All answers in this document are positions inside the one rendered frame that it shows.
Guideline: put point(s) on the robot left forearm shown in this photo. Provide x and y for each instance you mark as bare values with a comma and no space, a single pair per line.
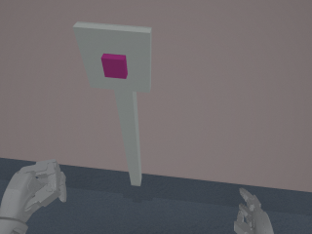
10,225

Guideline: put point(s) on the panel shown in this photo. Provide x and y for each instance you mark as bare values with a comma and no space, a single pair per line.
135,42

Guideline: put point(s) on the right robot hand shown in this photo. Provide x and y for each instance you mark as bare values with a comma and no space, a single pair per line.
258,221

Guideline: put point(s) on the left robot hand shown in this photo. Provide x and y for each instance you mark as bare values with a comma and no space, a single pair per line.
17,201

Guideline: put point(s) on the button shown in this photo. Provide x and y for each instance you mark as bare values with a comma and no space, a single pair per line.
114,66

